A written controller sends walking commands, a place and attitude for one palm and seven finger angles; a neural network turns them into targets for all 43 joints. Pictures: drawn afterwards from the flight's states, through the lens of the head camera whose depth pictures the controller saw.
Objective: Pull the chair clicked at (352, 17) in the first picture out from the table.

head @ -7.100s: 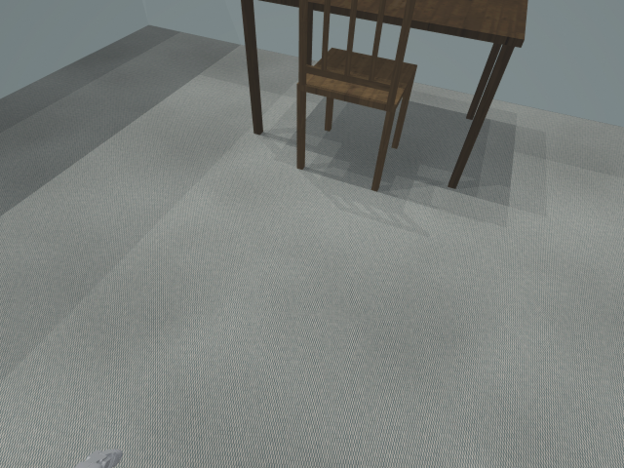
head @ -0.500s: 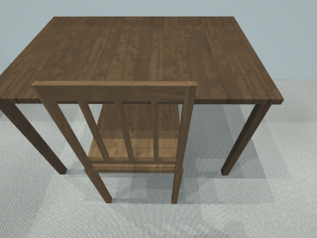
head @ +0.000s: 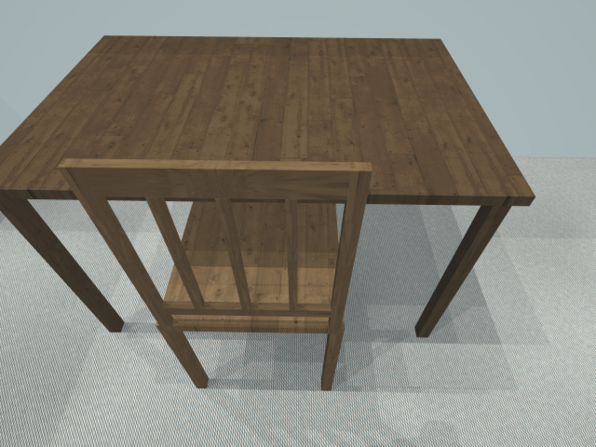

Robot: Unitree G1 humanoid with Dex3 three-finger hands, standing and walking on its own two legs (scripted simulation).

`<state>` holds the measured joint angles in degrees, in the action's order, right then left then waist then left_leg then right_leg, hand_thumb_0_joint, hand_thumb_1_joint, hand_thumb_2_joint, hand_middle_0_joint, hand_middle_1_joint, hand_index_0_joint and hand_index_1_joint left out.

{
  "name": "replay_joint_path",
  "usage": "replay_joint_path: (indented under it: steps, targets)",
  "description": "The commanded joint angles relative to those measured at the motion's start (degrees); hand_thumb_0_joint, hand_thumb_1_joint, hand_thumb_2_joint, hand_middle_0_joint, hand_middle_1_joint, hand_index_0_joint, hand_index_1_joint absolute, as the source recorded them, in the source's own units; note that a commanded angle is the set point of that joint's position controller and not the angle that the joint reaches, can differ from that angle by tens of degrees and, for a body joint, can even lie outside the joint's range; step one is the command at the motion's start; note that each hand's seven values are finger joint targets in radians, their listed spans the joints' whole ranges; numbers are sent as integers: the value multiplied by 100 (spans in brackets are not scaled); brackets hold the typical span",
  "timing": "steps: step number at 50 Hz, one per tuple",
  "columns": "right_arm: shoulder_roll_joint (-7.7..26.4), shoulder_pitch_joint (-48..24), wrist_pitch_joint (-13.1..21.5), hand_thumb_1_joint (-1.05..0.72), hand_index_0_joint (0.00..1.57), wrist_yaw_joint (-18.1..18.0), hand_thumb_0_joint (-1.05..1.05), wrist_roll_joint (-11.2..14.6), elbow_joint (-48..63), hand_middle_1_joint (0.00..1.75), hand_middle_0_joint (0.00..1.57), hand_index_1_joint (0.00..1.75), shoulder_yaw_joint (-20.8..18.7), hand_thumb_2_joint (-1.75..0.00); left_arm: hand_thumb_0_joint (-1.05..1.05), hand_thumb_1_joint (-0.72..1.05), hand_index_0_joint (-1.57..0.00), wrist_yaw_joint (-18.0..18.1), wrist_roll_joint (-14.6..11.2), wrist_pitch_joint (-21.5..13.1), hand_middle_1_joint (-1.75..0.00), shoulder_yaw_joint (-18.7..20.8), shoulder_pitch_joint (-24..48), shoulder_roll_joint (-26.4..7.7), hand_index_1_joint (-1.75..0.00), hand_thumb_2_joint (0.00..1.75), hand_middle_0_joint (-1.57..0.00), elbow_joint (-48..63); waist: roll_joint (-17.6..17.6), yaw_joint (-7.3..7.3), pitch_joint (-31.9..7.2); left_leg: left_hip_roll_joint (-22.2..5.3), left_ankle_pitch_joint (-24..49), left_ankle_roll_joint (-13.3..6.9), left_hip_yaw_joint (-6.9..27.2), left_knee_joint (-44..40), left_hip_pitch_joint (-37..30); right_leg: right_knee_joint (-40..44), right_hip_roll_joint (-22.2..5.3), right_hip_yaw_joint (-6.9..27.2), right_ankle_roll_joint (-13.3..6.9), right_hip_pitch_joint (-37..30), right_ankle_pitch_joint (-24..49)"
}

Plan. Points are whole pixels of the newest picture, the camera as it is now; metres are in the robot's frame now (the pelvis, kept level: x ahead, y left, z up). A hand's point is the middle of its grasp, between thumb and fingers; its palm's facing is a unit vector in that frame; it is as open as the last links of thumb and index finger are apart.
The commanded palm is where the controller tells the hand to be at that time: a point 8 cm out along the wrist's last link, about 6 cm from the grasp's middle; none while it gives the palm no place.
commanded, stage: raise the hand toward the chair's back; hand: left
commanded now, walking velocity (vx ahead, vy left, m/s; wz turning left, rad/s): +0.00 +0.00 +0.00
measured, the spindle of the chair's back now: (236, 260) +0.43 +0.15 -0.06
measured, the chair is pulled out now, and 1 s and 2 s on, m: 0.00 0.00 0.00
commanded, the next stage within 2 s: none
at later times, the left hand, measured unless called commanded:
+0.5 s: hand (188, 438) +0.15 +0.16 -0.07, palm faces +0.01 -1.00 +0.02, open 9.2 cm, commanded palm +0.12 +0.23 -0.07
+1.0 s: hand (167, 414) +0.17 +0.19 -0.05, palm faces +0.06 -1.00 -0.05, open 13.6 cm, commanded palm +0.14 +0.25 -0.05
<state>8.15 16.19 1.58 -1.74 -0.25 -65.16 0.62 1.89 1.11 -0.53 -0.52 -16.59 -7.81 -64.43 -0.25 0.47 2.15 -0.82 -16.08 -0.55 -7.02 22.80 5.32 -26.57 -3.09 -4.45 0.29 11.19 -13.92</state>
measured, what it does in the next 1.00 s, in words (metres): lowers itself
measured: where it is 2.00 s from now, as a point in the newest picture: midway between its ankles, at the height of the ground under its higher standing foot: outside the picture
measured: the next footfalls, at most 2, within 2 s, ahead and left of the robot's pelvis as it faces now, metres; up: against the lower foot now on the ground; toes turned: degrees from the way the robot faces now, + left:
none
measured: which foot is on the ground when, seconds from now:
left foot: down 0.00-1.00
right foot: down 0.00-1.00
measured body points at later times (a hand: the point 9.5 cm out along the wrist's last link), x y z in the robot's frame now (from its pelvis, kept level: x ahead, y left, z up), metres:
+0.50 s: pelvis -0.05 -0.01 -0.09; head +0.00 +0.01 +0.35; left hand +0.14 +0.22 -0.07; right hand +0.20 -0.27 -0.10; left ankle -0.04 +0.11 -0.74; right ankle +0.00 -0.12 -0.74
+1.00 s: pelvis -0.04 +0.00 -0.09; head +0.04 +0.01 +0.35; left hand +0.16 +0.25 -0.05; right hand +0.14 -0.23 -0.18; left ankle -0.04 +0.11 -0.74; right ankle +0.00 -0.12 -0.74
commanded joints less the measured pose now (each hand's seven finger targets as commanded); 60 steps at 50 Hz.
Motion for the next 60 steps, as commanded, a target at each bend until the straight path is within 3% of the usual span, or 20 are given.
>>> replay_joint_path:
  steps: [1, 3, 4, 5, 6, 7, 8, 11, 12, 14, 15, 18, 20, 23, 26, 30, 36, 40, 50, 60]
  targets:
    - [440, 444, 25, -90, 20, 4, 0, -19, 110, 30, 20, 30, -52, -90, 0, 90, -20, 42, -29, -93, -30, 81, -390, -571, -30, 90, -20, 142, 47, -19, 232, -587, 1109, -103, 561, -459, 274, 426, -400, 471, -210, 73, 1169]
    - [414, 472, 31, -90, 20, 7, 0, -19, 98, 30, 20, 30, -56, -90, 0, 90, -20, 46, -29, -103, -30, 88, -421, -565, -30, 90, -20, 139, 70, -21, 137, -580, 1126, -104, 569, -448, 213, 424, -405, 479, -213, 37, 1208]
    - [732, -47, 69, -90, 20, 43, 0, 10, 487, 30, 20, 30, -142, -90, 0, 90, -20, 262, 25, -196, -30, 94, -707, -760, -30, 90, -20, -89, 652, 110, 279, -753, 1821, 62, 419, 804, 928, 174, -688, 710, -107, -74, 3531]
    - [1707, -153, 783, -90, 20, -501, 0, -43, 2043, 30, 20, 30, -505, -90, 0, 88, -20, 314, -1039, -1275, -30, 1587, 3356, -2702, -30, 89, -20, 8347, -1181, -607, -1864, -94, 2304, 84, 458, 261, -633, 175, -87, 391, 10, -366, 3134]
    - [1192, -551, 1366, -90, 20, -543, 0, 124, 2030, 30, 20, 30, -148, -90, 0, 85, -20, 421, -552, -906, -29, 499, 1457, -1413, -29, 88, -20, 7159, -1733, 13, -1724, -231, 3211, 204, 453, 13, -625, -83, -96, 338, -366, -355, 1592]
    - [1028, -473, 1620, -90, 20, -341, 0, 233, 2054, 30, 20, 30, -149, -90, 0, 83, -19, 525, -774, -183, -29, -45, -131, -215, -29, 87, -19, 5797, -750, -58, -1092, -257, 3346, 229, 570, 38, -81, -238, 15, -37, -274, 83, 963]
    - [1293, -314, 1681, -90, 20, -287, 0, 286, 2157, 30, 20, 30, -165, -90, 0, 81, -19, 404, -923, -228, -29, -355, 192, -51, -29, 86, -19, 6581, -105, -120, -905, -229, 2472, 135, 621, 248, 167, -189, 69, -79, -165, 245, 944]
    - [1519, -339, 1888, -90, 20, -183, 0, 106, 2628, 30, 20, 30, -276, -90, 0, 74, -18, 58, -952, -869, -27, -37, 253, -143, -27, 83, -18, 5890, 1484, -452, 67, 66, 157, -23, 864, 796, 1694, -221, 132, -206, -69, 1525, -320]
    - [1531, -387, 1945, -90, 20, -111, 0, 52, 2806, 30, 20, 30, -373, -90, 0, 71, -18, -169, -1032, -1296, -27, 77, 33, -81, -27, 82, -18, 5557, 1715, -342, -26, 93, -348, 3, 876, 1051, 2123, -420, 124, -166, -75, 1933, -918]
    - [1474, -589, 2031, -90, 20, 91, 0, 3, 3153, 30, 20, 30, -473, -90, 0, 67, -18, -743, -1287, -2227, -26, 553, -1102, -114, -26, 80, -18, 4991, 1578, 111, -470, 154, -623, 104, 787, 1645, 2889, -1077, 127, -74, -171, 2293, -1359]
    - [1445, -565, 2045, -90, 20, 247, 0, 45, 3287, 30, 20, 30, -524, -90, 0, 64, -17, -1105, -1376, -2695, -26, 898, -1577, -294, -26, 79, -17, 4919, 763, 398, -936, 215, -373, 181, 689, 1901, 3034, -1508, 110, 52, -286, 2117, -1014]
    - [1438, -908, 2010, -90, 20, 494, 0, 34, 3782, 30, 20, 30, -627, -90, 0, 57, -17, -1961, -1474, -3935, -25, 1348, -1252, -720, -25, 76, -17, 5264, 177, 458, -1431, 270, -410, 174, 517, 2925, 3982, -2618, 47, 255, -365, 2769, -726]
    - [1467, -1037, 1827, -90, 20, 509, 0, 116, 4116, 30, 20, 30, -672, -90, 0, 53, -16, -2028, -1453, -3745, -24, 1545, -1309, -931, -24, 74, -16, 5329, 294, 516, -1436, 294, -863, 88, 486, 3130, 4481, -2702, 60, 403, -345, 3009, -1310]
    - [1473, -1180, 1746, -90, 20, 324, 0, 214, 4718, 30, 20, 30, -609, -90, 0, 46, -16, -1904, -1607, -3310, -23, 1319, -281, -1033, -23, 71, -16, 6889, -95, 288, -1747, 302, -1502, -25, 521, 3340, 4622, -2516, 41, 727, -279, 3257, -2318]
    - [1348, -781, 1736, -90, 20, 153, 0, 159, 4689, 30, 20, 30, -571, -90, 0, 39, -15, -1517, -1558, -3252, -22, 1242, -30, -1094, -22, 68, -15, 8350, -497, 78, -2460, 168, -856, -66, 703, 3547, 4095, -2742, 136, 644, -258, 3156, -1453]
    - [1326, -578, 1777, -90, 20, -3, 0, 104, 4318, 30, 20, 30, -425, -90, 0, 29, -14, -1518, -1431, -3277, -20, 796, 314, -902, -20, 64, -14, 8515, -353, -337, -2370, 57, -329, -116, 888, 3908, 4072, -2994, 222, 416, -205, 3488, -761]
    - [1277, -769, 1764, -90, 20, -140, 0, 223, 4162, 30, 20, 30, -376, -90, 0, 15, -13, -2081, -1609, -2467, -18, 1113, -272, -1060, -18, 58, -13, 7530, -3, -138, -2425, 83, -452, -78, 926, 3793, 4397, -2835, 170, 344, -156, 3126, -973]
    - [1136, -935, 1700, -90, 20, -162, 0, 232, 4201, 30, 20, 30, -394, -90, 0, 6, -12, -1928, -1754, -2096, -17, 1593, -598, -1201, -17, 54, -12, 7553, 242, 101, -2730, 85, -81, -43, 959, 3590, 4283, -2809, 159, 297, -141, 2612, -601]
    - [1213, -719, 1681, -90, 20, -135, 0, 177, 4180, 30, 20, 30, -420, -90, 0, -17, -9, -1533, -1502, -2546, -13, 1301, -567, -1087, -13, 44, -9, 7641, 11, -46, -2158, 43, -82, -28, 955, 3386, 4094, -2833, 135, 102, -183, 3042, -605]
    - [1321, -548, 1597, -90, 20, -159, 0, 162, 4223, 30, 20, 30, -427, -90, 0, -41, -7, -1525, -1549, -2562, -9, 1425, -361, -1277, -9, 34, -7, 7861, -308, -69, -2289, 23, 341, 16, 1005, 3246, 3599, -2808, 152, -9, -197, 2972, -241]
